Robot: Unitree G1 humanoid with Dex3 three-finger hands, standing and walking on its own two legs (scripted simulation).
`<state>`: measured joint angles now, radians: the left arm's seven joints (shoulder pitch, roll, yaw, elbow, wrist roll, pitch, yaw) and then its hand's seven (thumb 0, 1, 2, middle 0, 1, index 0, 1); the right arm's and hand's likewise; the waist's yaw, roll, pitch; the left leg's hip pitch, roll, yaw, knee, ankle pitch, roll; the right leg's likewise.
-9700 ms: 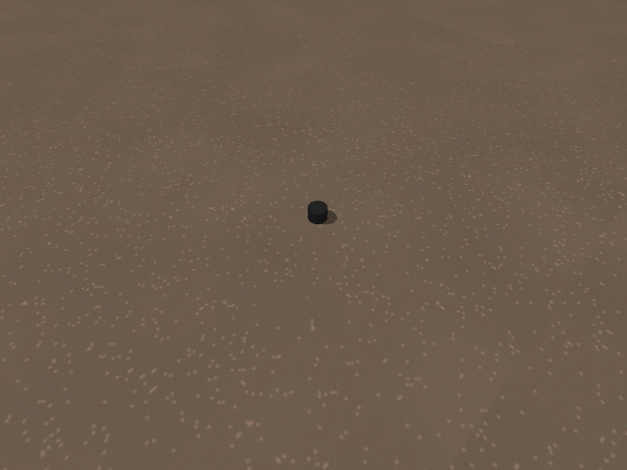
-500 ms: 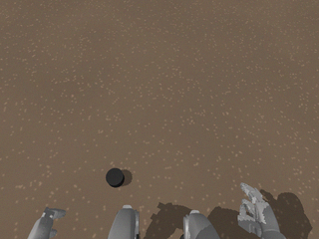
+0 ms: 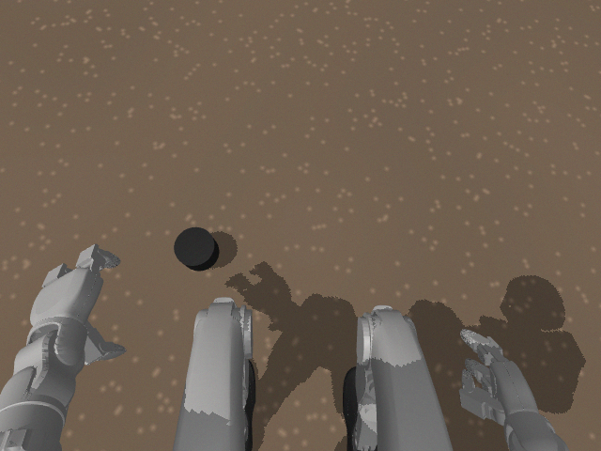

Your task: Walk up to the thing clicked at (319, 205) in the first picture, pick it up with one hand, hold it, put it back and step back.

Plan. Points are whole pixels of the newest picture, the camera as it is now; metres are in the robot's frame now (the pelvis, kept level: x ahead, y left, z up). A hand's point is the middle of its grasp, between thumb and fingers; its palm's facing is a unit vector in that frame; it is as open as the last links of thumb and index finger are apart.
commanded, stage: rise first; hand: left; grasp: from above
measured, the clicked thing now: (197, 249) +0.46 +0.27 -0.44
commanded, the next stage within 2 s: approach in 1.38 s
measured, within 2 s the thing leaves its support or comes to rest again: neither
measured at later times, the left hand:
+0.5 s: hand (132, 281) +0.35 +0.32 -0.25, palm faces -0.46 -0.17 -0.87, open 14.3 cm
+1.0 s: hand (145, 268) +0.38 +0.32 -0.30, palm faces -0.46 -0.06 -0.89, open 14.2 cm
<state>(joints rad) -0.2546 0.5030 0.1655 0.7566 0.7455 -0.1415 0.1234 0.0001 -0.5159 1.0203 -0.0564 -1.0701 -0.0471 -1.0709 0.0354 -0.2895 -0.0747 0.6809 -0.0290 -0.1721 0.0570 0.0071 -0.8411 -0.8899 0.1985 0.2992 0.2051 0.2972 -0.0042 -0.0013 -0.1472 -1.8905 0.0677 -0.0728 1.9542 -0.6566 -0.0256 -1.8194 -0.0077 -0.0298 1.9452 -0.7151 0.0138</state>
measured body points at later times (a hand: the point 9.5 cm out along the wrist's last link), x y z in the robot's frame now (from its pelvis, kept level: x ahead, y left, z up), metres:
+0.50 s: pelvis -0.03 +0.00 -0.10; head +0.18 +0.05 +0.30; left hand +0.37 +0.33 -0.20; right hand +0.07 -0.28 -0.22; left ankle +0.08 +0.14 -0.44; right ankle +0.07 -0.13 -0.44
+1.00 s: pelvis -0.02 +0.01 -0.13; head +0.21 +0.06 +0.25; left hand +0.40 +0.32 -0.25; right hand +0.08 -0.27 -0.26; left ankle +0.08 +0.14 -0.44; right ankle +0.07 -0.13 -0.44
